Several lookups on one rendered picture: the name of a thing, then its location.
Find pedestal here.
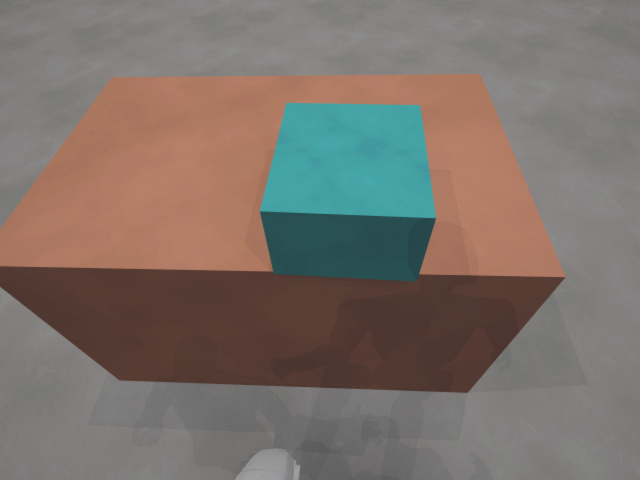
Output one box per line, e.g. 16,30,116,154
0,74,565,393

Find robot left thigh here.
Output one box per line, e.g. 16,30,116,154
235,449,300,480

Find carton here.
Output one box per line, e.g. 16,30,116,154
260,103,436,282

